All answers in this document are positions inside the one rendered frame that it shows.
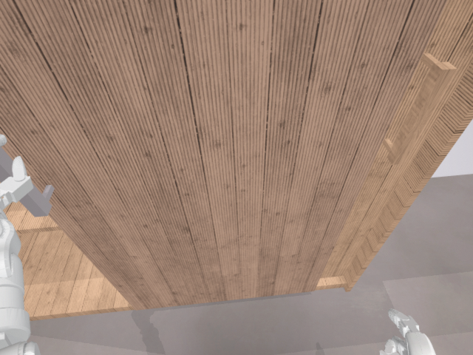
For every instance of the robot left hand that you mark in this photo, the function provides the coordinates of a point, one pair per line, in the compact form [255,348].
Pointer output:
[14,188]

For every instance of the wardrobe door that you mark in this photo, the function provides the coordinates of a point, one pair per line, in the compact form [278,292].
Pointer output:
[452,41]
[205,150]

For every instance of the handle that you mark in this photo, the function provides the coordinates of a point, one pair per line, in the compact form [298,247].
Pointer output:
[434,86]
[34,201]

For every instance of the robot right hand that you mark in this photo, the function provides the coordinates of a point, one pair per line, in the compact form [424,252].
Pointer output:
[415,342]

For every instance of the robot left forearm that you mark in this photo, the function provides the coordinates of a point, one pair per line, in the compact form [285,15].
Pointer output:
[14,320]

